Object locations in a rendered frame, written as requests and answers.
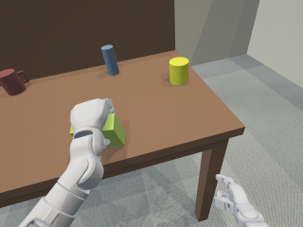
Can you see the sponge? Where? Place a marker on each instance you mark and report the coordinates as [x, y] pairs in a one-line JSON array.
[[111, 130]]

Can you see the robot right forearm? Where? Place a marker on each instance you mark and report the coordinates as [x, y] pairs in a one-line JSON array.
[[246, 215]]

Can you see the right robot hand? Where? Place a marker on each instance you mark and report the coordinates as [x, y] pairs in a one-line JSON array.
[[236, 194]]

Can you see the robot left forearm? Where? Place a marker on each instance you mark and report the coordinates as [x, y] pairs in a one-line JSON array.
[[84, 172]]

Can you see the table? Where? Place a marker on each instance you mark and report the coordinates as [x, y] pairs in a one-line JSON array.
[[57, 43]]

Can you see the left robot hand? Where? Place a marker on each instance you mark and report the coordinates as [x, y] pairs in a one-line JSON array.
[[92, 113]]

